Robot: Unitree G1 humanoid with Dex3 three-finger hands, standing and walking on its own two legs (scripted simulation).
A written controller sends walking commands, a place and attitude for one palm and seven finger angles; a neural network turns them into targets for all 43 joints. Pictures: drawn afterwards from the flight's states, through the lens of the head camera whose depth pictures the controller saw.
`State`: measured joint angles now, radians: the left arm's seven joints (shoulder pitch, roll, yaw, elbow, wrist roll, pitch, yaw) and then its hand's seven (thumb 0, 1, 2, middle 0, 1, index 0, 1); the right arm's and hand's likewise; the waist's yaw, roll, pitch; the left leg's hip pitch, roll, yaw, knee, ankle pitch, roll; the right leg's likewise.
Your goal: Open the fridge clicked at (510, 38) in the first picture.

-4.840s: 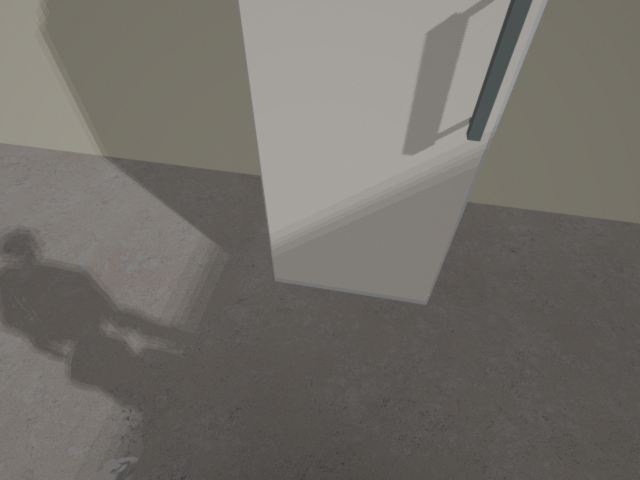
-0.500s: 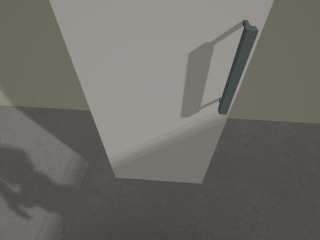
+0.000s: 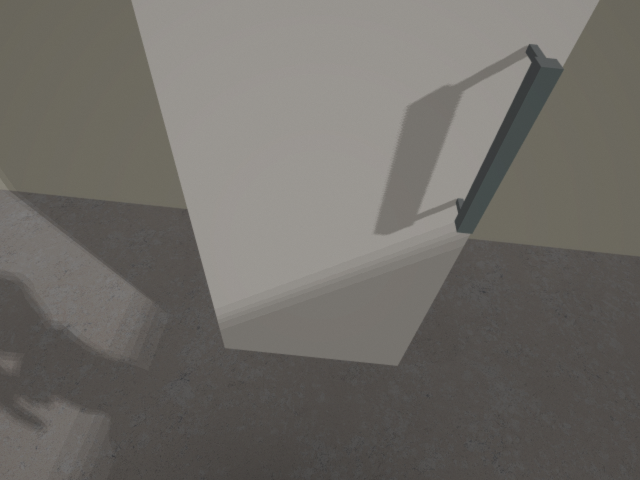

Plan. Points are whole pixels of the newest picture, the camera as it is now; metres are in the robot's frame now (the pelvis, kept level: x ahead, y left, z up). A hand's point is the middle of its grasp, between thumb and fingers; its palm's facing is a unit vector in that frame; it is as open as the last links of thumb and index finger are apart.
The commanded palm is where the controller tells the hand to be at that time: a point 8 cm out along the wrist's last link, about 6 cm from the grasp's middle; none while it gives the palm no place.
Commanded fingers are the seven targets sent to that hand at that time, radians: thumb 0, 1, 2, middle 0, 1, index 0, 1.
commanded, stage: look again from close up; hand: right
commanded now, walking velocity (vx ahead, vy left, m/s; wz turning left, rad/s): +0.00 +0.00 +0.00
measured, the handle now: (494, 151) +0.53 -0.20 +0.16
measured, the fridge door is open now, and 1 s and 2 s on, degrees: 0 0 0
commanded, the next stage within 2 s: raise the hand to about handle height in 0.62 s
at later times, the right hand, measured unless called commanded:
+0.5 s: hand out of the picture +0.02 -0.16 -0.17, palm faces +0.03 +0.98 -0.22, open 7.3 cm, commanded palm none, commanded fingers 0.00 -0.90 -0.90 0.20 0.30 0.20 0.30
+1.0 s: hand (482, 407) +0.21 -0.16 +0.04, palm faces +0.06 +1.00 +0.01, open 7.9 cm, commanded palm +0.12 -0.23 -0.02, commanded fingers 0.00 -0.55 -0.75 0.23 0.53 0.23 0.53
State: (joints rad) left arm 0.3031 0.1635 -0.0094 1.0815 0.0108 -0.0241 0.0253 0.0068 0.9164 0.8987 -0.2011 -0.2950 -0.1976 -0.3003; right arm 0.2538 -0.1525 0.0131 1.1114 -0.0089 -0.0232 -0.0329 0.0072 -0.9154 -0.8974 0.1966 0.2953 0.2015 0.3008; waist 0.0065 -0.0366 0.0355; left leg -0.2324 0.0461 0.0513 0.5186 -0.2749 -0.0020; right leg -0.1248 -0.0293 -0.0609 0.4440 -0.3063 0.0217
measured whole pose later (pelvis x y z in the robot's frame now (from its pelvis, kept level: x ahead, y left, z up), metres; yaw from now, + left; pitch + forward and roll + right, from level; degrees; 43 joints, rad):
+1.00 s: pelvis -0.03 +0.00 -0.02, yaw +0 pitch +4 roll -1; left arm 0.20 0.24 0.05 0.67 -0.02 -0.29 0.03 0.01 0.91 0.90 -0.20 -0.30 -0.20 -0.30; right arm 0.29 -0.15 -0.11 0.13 0.23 -0.46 0.15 0.01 -0.77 -0.84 0.20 0.39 0.21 0.39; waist 0.03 0.01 -0.08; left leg -0.49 0.05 0.05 0.75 -0.34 0.01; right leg -0.40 -0.04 -0.05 0.72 -0.39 0.03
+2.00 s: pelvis -0.01 -0.01 -0.01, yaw -3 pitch +0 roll +1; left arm 0.24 0.26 -0.06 0.58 -0.06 -0.30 0.11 0.01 0.91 0.90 -0.20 -0.30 -0.20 -0.30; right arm 0.08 -0.39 -0.41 0.00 0.37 -0.02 0.38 0.00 0.39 -0.35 0.29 1.12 0.30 1.13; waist -0.05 -0.03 -0.05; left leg -0.28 0.04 0.10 0.59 -0.30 -0.01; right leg -0.25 -0.05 -0.01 0.64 -0.38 0.01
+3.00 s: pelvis -0.01 +0.00 +0.00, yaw -2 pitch -2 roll +1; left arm 0.23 0.26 -0.08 0.59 -0.08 -0.22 0.11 0.01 0.91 0.90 -0.20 -0.30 -0.20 -0.30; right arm -0.13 -0.45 -0.47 0.14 0.34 0.16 0.45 -0.01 0.50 -0.30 0.30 1.20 0.30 1.20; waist -0.06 -0.04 -0.02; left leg -0.19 0.03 0.09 0.46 -0.23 0.00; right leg -0.14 -0.04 -0.03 0.48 -0.30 0.02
